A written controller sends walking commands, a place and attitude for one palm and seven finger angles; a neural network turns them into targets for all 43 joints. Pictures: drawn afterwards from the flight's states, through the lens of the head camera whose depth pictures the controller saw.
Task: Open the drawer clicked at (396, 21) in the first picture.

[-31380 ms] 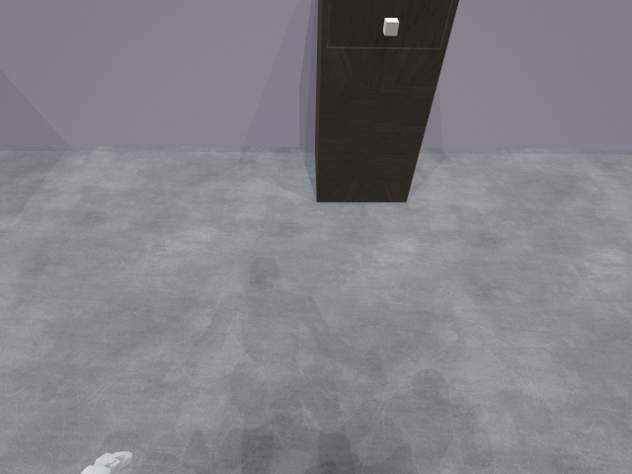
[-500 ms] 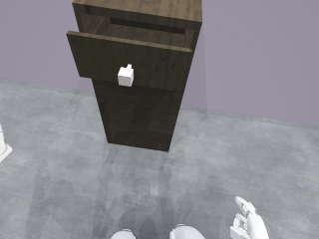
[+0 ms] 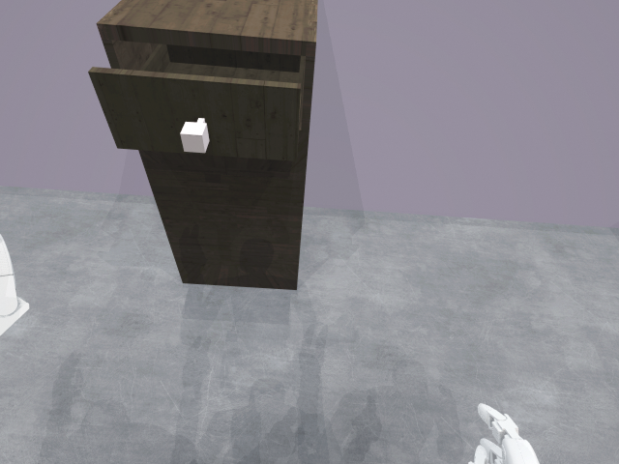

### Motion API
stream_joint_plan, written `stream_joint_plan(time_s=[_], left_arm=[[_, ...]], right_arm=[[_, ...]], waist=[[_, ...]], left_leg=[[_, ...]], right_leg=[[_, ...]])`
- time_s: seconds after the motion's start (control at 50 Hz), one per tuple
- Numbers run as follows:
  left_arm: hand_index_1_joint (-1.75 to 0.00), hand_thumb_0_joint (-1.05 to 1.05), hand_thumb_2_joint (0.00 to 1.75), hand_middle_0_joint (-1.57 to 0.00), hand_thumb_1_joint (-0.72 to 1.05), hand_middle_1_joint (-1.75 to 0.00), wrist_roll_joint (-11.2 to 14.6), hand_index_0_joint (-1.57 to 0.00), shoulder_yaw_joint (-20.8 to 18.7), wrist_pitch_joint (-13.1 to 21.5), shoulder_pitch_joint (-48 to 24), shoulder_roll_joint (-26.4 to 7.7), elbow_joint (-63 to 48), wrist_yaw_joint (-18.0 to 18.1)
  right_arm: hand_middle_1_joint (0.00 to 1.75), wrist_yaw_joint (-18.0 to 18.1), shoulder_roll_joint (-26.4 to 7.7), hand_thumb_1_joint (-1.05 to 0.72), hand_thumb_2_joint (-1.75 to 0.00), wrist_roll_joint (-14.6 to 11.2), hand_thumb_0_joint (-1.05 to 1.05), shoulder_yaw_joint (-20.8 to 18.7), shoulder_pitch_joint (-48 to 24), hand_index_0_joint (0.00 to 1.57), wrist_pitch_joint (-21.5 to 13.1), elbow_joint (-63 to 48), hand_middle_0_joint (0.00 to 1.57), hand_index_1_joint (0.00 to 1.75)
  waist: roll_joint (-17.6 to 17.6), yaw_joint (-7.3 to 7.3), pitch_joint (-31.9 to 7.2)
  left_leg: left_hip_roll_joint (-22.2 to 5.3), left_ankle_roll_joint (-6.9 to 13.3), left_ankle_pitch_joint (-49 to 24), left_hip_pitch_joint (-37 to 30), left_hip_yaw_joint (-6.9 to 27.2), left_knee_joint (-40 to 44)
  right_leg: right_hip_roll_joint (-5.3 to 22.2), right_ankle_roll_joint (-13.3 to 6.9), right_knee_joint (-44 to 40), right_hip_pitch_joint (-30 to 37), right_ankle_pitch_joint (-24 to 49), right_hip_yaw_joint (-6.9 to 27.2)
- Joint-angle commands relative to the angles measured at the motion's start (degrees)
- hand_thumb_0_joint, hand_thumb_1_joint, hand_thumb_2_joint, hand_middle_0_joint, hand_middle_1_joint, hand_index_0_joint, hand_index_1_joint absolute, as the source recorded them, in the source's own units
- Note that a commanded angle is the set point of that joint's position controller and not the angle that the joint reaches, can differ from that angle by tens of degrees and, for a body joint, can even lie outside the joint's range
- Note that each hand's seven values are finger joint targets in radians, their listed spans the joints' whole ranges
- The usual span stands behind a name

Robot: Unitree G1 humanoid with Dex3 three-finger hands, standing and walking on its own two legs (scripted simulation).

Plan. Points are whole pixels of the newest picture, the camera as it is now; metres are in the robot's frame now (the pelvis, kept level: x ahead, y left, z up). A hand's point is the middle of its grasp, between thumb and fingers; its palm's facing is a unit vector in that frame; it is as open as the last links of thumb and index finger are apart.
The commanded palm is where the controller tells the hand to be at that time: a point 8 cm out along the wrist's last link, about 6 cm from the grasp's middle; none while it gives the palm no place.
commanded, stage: stop stepping back and stand still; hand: left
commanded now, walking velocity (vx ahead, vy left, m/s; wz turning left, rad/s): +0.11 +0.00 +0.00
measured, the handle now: (197, 131) +0.69 +0.23 +0.04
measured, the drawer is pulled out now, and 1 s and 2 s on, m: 0.13 0.13 0.13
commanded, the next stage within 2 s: let the arm hang, fingers relaxed in 1.24 s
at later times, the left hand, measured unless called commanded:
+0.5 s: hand out of the picture +0.14 +0.23 +0.21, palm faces +0.45 -0.77 -0.45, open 7.4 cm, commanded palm +0.07 +0.28 +0.23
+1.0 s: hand out of the picture +0.13 +0.27 +0.21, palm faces +0.37 -0.79 -0.50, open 7.4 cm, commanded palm +0.07 +0.32 +0.23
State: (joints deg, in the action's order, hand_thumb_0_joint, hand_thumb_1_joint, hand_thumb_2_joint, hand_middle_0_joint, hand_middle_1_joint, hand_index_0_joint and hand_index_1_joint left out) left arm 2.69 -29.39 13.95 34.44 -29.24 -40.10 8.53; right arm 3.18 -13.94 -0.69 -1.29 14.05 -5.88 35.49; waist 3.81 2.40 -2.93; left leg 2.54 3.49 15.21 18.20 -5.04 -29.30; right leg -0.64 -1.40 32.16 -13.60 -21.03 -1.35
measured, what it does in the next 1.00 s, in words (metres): steps on the spot: left foot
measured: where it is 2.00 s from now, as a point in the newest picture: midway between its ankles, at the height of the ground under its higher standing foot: outside the picture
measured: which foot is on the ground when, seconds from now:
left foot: down 0.00-0.16, up 0.18-0.42, down 0.44-1.00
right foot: down 0.00-1.00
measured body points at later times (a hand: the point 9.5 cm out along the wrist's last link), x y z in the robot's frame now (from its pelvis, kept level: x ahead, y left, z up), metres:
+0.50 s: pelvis -0.06 -0.01 +0.00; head -0.06 -0.01 +0.45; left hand +0.11 +0.27 +0.24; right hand +0.09 -0.26 -0.09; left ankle -0.04 +0.14 -0.73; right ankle -0.06 -0.09 -0.73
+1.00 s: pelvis -0.06 +0.04 +0.01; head -0.03 +0.05 +0.45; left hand +0.11 +0.31 +0.23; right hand +0.11 -0.19 -0.07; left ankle -0.05 +0.14 -0.73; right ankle -0.06 -0.09 -0.73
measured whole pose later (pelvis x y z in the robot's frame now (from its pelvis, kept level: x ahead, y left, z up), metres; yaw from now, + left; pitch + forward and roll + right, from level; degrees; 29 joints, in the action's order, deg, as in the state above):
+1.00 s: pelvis -0.06 +0.04 +0.01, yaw +0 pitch +1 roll -1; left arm 2.3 -25.8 13.7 34.7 -24.8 -40.2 7.8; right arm 2.3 -10.5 0.3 1.0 11.3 -6.6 33.3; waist 1.4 -0.1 3.0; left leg -1.8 1.1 13.4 15.7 -5.0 -28.3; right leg 1.5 0.5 26.6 -13.7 -13.5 -3.8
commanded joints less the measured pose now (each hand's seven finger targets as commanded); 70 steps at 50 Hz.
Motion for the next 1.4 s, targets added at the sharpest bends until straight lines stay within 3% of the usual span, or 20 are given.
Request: stream_joint_plan(time_s=[0.0, 0.08, 0.1, 0.14, 0.16, 0.22, 0.26, 0.36, 0.44, 0.46, 0.5, 0.56, 0.6, 0.72, 0.9, 1.08, 1.3, 1.32, 1.34, 1.38], left_arm=[[-0.30, 0.00, 0.90, -0.20, 0.90, -0.30, -0.18, -0.20, -6.13, 3.11, -1.70, -8.74, -11.87, 0.97], [-0.30, 0.00, 0.90, -0.20, 0.90, -0.30, -0.16, -0.20, -5.69, 2.78, 0.06, -6.73, -10.92, 1.48], [-0.30, 0.00, 0.90, -0.20, 0.90, -0.30, -0.07, -0.20, -6.64, 2.74, -0.74, -8.04, -11.45, 1.78], [-0.30, 0.00, 0.90, -0.20, 0.90, -0.30, -0.31, -0.20, -6.27, 2.74, -0.59, -7.81, -9.02, 1.87], [-0.30, 0.00, 0.90, -0.20, 0.90, -0.30, -0.32, -0.20, -5.11, 2.98, -3.29, -7.15, -8.21, 1.70], [-0.30, 0.00, 0.90, -0.20, 0.90, -0.30, -0.86, -0.20, -4.98, 4.19, -7.83, -6.36, -4.22, 1.33], [-0.30, 0.00, 0.90, -0.20, 0.90, -0.30, -1.36, -0.20, -3.21, 3.87, -7.95, -4.99, -0.05, 1.05], [-0.30, 0.00, 0.90, -0.20, 0.90, -0.30, -1.21, -0.20, -0.28, 2.74, -6.93, -2.96, -1.32, 1.53], [-0.30, 0.00, 0.90, -0.20, 0.90, -0.30, -0.85, -0.20, -2.23, 3.52, -7.81, -5.06, -10.34, 1.91], [-0.30, 0.00, 0.90, -0.20, 0.90, -0.30, -0.71, -0.20, -3.65, 3.62, -6.41, -6.01, -10.54, 1.96], [-0.30, 0.00, 0.90, -0.20, 0.90, -0.30, -0.55, -0.20, -5.10, 3.19, -3.20, -6.68, -9.61, 1.68], [-0.30, 0.00, 0.90, -0.20, 0.90, -0.30, -0.33, -0.20, -4.70, 3.19, -3.78, -5.78, -7.74, 1.97], [-0.30, 0.00, 0.90, -0.20, 0.90, -0.30, -0.25, -0.20, -4.77, 2.95, -4.12, -5.80, -7.15, 2.07], [-0.30, 0.00, 0.90, -0.20, 0.90, -0.30, -0.19, -0.20, -4.23, 2.72, -1.44, -4.41, -6.73, 1.16], [-0.30, 0.00, 0.90, -0.20, 0.90, -0.30, -0.05, -0.20, -4.79, 3.22, -0.48, -5.38, -13.34, 1.04], [-0.30, 0.00, 0.90, -0.20, 0.90, -0.30, 0.02, -0.20, -4.16, 3.21, -1.55, -3.26, -8.32, 1.24], [-0.30, 0.00, 0.90, -0.20, 0.90, -0.30, -0.27, -0.20, -3.75, 3.06, -1.37, -3.96, -10.50, 1.24], [-0.30, 0.00, 0.90, -0.20, 0.90, -0.30, -4.55, -0.20, 23.69, -5.69, -5.93, 5.98, 44.03, -6.82], [-0.30, 0.00, 0.90, -0.20, 0.90, -0.30, -4.53, -0.20, 21.87, -11.33, -6.83, 6.10, 46.16, -8.06], [-0.30, 0.00, 0.90, -0.20, 0.90, -0.30, -4.46, -0.20, 22.38, -13.21, -9.54, 7.66, 46.82, -8.32]], right_arm=[[0.30, -0.52, -6.23, -0.90, -0.90, 0.94, 0.00, -1.27, -3.89, 0.20, -3.98, -9.55, 0.20, 0.30], [0.30, -0.16, -6.15, -0.90, -0.90, 0.30, 0.00, -1.10, -5.94, 0.20, -4.20, -10.15, 0.20, 0.30], [0.30, 0.11, -6.24, -0.90, -0.90, 0.35, 0.00, -1.37, -6.07, 0.20, -3.75, -10.60, 0.20, 0.30], [0.30, -0.07, -5.39, -0.90, -0.90, 0.62, 0.00, -2.14, -5.85, 0.20, -2.66, -9.94, 0.20, 0.30], [0.30, -0.16, -6.05, -0.90, -0.90, 0.66, 0.00, -2.63, -5.95, 0.20, -2.29, -9.10, 0.20, 0.30], [0.30, -0.13, -4.81, -0.90, -0.90, 1.39, 0.00, -1.49, -4.70, 0.20, -2.18, -7.83, 0.20, 0.30], [0.30, 0.41, -3.80, -0.90, -0.90, 1.15, 0.00, -0.93, -4.71, 0.20, -2.01, -7.46, 0.20, 0.30], [0.30, 1.55, -3.64, -0.90, -0.90, 1.30, 0.00, -0.76, -4.00, 0.20, -3.70, -7.12, 0.20, 0.30], [0.30, 1.30, -5.65, -0.90, -0.90, 0.85, 0.00, -1.37, -4.71, 0.20, -4.49, -9.24, 0.20, 0.30], [0.30, 1.06, -5.52, -0.90, -0.90, 0.39, 0.00, -1.48, -4.77, 0.20, -4.68, -9.08, 0.20, 0.30], [0.30, 0.80, -4.70, -0.90, -0.90, 0.23, 0.00, -1.09, -4.76, 0.20, -4.66, -8.95, 0.20, 0.30], [0.30, 0.27, -3.70, -0.90, -0.90, -0.07, 0.00, -0.82, -4.90, 0.20, -4.60, -8.43, 0.20, 0.30], [0.30, 0.02, -3.66, -0.90, -0.90, -0.08, 0.00, -0.81, -5.20, 0.20, -4.44, -8.20, 0.20, 0.30], [0.30, -0.09, -3.97, -0.90, -0.90, 0.06, 0.00, -0.77, -5.68, 0.20, -3.43, -9.19, 0.20, 0.30], [0.30, -0.04, -4.32, -0.90, -0.90, 0.71, 0.00, -0.76, -6.26, 0.20, -3.78, -10.43, 0.20, 0.30], [0.30, 0.44, -4.28, -0.90, -0.90, 0.64, 0.00, -0.60, -6.04, 0.20, -3.95, -9.99, 0.20, 0.30], [0.30, 0.63, -4.48, -0.90, -0.90, 0.75, 0.00, -1.11, -6.77, 0.20, -3.77, -10.05, 0.20, 0.30], [0.30, -3.88, -16.48, -0.90, -0.90, -0.63, 0.00, -4.39, -10.30, 0.20, -7.39, 5.05, 0.20, 0.30], [0.30, -4.12, -13.52, -0.90, -0.90, 0.03, 0.00, -4.44, -6.50, 0.20, -2.54, 5.71, 0.20, 0.30], [0.30, -3.76, -12.64, -0.90, -0.90, 0.69, 0.00, -3.65, -6.11, 0.20, -0.20, 4.87, 0.20, 0.30]], waist=[[-18.60, -1.10, -4.46], [-10.62, -1.75, -0.78], [-6.47, -1.57, -0.99], [6.16, -2.04, 0.87], [5.82, -2.33, 4.50], [-0.26, -0.38, 3.84], [1.03, -0.66, 3.93], [-0.63, -1.59, 3.16], [-8.57, -1.86, -0.91], [-8.84, -2.25, -2.62], [-9.80, -2.17, -1.25], [-1.17, -1.43, -0.03], [-0.43, -1.21, -0.75], [-7.54, -1.76, -2.48], [-11.02, -2.31, -4.46], [-9.22, -2.09, -0.85], [-7.71, -2.09, -1.68], [-9.57, 1.15, 3.55], [-10.54, -0.21, -2.39], [-11.15, -0.68, -2.32]], left_leg=[[-14.37, -0.63, -37.61, -11.26, 13.98, 7.37], [-12.52, 0.81, 9.77, 8.69, 11.16, 12.42], [-9.22, -0.34, 15.47, 11.01, 9.27, 7.80], [-2.54, -3.24, 12.62, 12.53, 3.45, -17.59], [-3.04, -3.65, 11.53, 15.42, 4.56, -29.07], [-6.25, -3.63, 4.24, 15.17, 5.64, -27.22], [-6.37, -2.93, 2.90, 8.47, 3.00, -18.24], [-3.24, -1.51, 3.23, -4.48, -1.79, 1.86], [-11.94, 1.92, -6.47, -7.24, 10.71, 7.65], [-12.52, 1.61, -10.90, -6.24, 10.13, 6.30], [-9.55, -0.19, -4.42, -1.89, 5.66, 6.11], [-5.66, -2.28, -5.10, -1.25, 1.46, -0.70], [-4.88, -3.00, -7.11, -2.23, 1.39, -1.52], [-8.79, -2.41, -20.70, -6.79, 4.09, 4.56], [-8.58, -2.61, -13.37, -4.08, 5.15, 7.50], [-8.81, -2.70, -1.75, -0.59, 5.63, 10.40], [-7.04, -3.06, -1.76, -1.41, 5.05, 8.76], [-10.03, -2.00, -13.04, 1.53, 7.52, -0.72], [-10.79, -2.46, -19.85, -1.83, 6.96, 1.26], [-13.74, 0.11, -16.42, 2.45, 10.48, 3.69]], right_leg=[[1.04, 1.08, 5.21, -6.03, -2.22, -1.52], [2.03, -0.07, -3.07, 7.53, -0.54, -0.74], [4.26, -1.78, -7.55, 8.51, -3.14, 4.30], [18.75, -9.55, -23.13, -0.90, -27.04, 28.46], [22.31, -11.16, -26.34, -4.69, -26.20, 31.63], [18.59, -9.85, -22.73, -3.34, -10.89, 19.14], [15.55, -7.97, -21.41, -6.79, -8.32, 11.79], [11.94, -4.92, -17.99, -5.57, -9.09, 9.23], [3.58, 0.50, -2.65, -1.58, 9.15, 2.73], [3.02, 1.00, -1.87, 0.67, 12.54, 1.66], [4.09, 0.38, -5.05, 2.37, 10.35, 3.29], [8.75, -1.70, -10.54, 2.68, 16.15, 8.35], [10.58, -2.57, -10.97, 3.95, 24.03, 8.90], [4.19, 0.94, -5.95, 4.56, 24.85, 1.10], [2.74, 1.38, -5.94, 6.61, 19.32, -0.14], [2.82, 1.57, -7.86, 4.98, 12.95, 0.14], [3.49, 1.34, -10.83, 4.28, 12.02, 1.36], [7.78, 0.17, -0.51, -6.01, 17.85, -1.31], [6.68, 0.25, -1.19, -5.40, 14.70, 1.82], [4.21, 0.48, 4.75, -5.70, 3.27, -0.14]])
